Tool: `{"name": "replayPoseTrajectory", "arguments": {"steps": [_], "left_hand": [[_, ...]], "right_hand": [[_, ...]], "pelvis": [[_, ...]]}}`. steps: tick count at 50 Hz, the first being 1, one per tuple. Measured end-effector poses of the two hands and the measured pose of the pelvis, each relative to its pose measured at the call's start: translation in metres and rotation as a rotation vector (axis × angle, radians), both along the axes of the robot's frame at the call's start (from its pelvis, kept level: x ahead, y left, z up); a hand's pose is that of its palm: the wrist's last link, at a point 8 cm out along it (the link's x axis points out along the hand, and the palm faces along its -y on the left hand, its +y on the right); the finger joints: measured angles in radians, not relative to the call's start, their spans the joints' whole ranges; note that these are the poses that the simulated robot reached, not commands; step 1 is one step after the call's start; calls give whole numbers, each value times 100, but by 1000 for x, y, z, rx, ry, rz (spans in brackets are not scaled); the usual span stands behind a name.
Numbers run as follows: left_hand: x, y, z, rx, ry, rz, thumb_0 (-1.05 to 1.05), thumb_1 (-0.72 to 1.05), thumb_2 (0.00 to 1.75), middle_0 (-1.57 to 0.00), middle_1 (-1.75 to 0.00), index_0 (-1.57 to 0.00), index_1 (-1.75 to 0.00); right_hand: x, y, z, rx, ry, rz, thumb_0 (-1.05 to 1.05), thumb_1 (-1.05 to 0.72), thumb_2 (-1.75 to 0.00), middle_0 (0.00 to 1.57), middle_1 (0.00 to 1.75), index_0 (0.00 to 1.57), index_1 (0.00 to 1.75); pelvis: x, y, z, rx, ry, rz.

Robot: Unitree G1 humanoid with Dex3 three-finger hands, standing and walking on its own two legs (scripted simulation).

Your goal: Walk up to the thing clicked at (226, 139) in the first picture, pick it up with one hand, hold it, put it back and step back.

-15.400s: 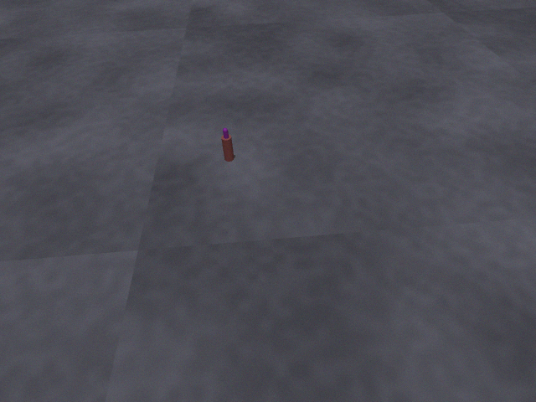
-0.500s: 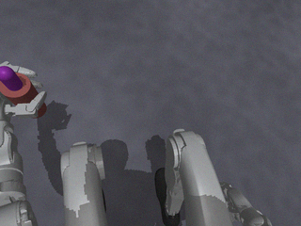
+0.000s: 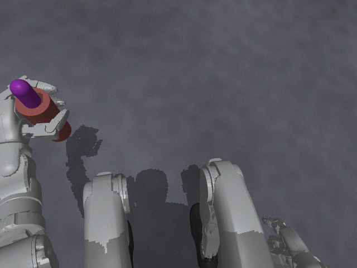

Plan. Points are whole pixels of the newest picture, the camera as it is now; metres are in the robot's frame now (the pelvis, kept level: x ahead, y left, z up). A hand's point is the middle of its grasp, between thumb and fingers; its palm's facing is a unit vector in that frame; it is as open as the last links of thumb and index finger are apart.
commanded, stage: settle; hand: left
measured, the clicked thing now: (42, 112) +0.45 +0.25 -0.03
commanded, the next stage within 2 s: lift in 0.30 s
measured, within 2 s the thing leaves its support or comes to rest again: neither
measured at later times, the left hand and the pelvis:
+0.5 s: hand (46, 108) +0.44 +0.24 -0.01, palm faces +0.12 -0.99 -0.05, open 7.4 cm; pelvis +0.00 +0.00 +0.02, yaw +1 degrees
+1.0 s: hand (18, 93) +0.42 +0.23 +0.09, palm faces +0.10 -0.99 -0.05, open 7.4 cm; pelvis +0.01 +0.00 +0.09, yaw +2 degrees
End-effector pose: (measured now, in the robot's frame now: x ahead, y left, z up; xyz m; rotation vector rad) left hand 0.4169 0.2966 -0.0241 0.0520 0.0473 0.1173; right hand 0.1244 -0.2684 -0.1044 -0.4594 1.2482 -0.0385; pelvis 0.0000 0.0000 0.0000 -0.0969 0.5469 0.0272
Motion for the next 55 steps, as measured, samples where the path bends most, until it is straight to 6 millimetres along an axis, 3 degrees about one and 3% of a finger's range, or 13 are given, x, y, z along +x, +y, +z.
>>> {"name": "replayPoseTrajectory", "arguments": {"steps": [32, 44, 55], "left_hand": [[-4, -6, 34, -6, 4, -7, 0, -7, 107, -87, -99, -90, -100], [-14, -7, 86, 4, -2, -20, 0, -7, 107, -87, -99, -90, -99], [-32, -15, 155, -5, 9, -12, 0, -7, 107, -87, -99, -90, -99]], "right_hand": [[-11, 4, 19, 30, -19, -38, 1, -92, -90, 20, 30, 20, 30], [3, 10, 53, 53, -73, -70, 1, -92, -90, 20, 30, 21, 30], [41, 21, 114, 78, -195, -76, 1, -91, -89, 20, 30, 21, 30]], "pelvis": [[-2, 0, 24, 18, 7, 14], [3, 2, 62, 21, 25, 20], [11, 4, 118, 22, 2, 25]]}}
